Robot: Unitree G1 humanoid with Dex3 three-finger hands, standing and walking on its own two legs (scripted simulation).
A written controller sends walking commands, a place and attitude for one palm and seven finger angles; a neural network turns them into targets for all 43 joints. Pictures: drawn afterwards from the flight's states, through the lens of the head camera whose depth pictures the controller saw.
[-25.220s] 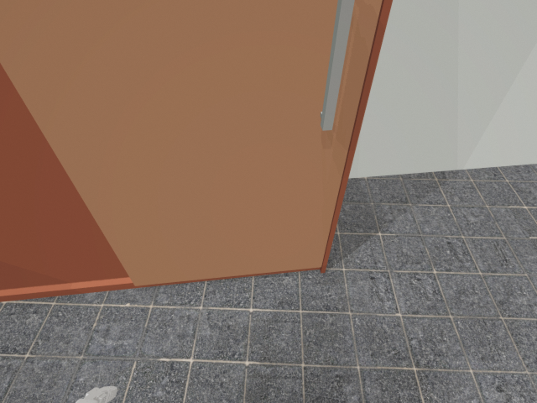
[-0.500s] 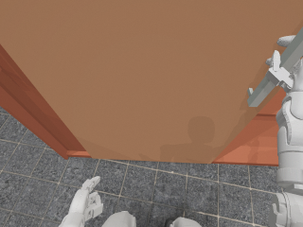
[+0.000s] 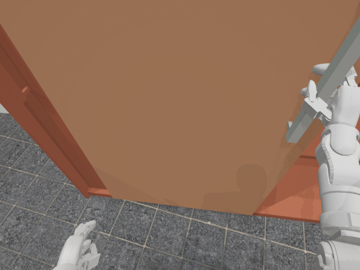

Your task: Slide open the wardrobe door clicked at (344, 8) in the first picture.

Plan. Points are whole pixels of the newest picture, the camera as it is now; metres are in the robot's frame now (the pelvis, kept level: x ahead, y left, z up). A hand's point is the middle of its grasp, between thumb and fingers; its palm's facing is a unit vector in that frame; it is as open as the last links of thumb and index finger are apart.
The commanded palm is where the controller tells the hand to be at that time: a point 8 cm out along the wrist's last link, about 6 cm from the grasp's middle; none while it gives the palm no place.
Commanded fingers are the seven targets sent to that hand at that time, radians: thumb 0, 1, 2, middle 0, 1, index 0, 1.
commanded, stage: stop walking and hold the door there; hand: right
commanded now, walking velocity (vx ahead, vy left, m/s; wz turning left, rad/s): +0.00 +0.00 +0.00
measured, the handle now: (320, 84) +0.46 -0.26 +0.18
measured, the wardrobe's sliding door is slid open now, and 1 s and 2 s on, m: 0.59 0.60 0.60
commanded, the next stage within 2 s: loosen the grip on the handle in 0.14 s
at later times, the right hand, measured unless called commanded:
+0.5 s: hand (311, 100) +0.41 -0.22 +0.18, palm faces +0.34 +0.93 -0.15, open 9.7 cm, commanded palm +0.38 -0.25 +0.17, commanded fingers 0.00 0.55 -0.20 0.40 1.33 0.40 1.33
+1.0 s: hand (310, 102) +0.42 -0.23 +0.17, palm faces +0.30 +0.95 -0.11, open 14.3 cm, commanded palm +0.38 -0.28 +0.17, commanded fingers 0.00 0.55 -0.20 0.25 1.15 0.25 1.15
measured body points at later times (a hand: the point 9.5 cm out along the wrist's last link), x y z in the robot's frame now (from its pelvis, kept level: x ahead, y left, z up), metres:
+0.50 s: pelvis -0.03 +0.02 -0.01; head -0.02 +0.02 +0.44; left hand +0.09 +0.29 -0.10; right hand +0.39 -0.27 +0.19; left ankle -0.02 +0.08 -0.74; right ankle +0.04 -0.08 -0.74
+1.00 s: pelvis +0.00 +0.01 +0.00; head +0.02 +0.01 +0.45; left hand +0.12 +0.26 -0.11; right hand +0.39 -0.28 +0.17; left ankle -0.02 +0.08 -0.74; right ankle +0.04 -0.08 -0.74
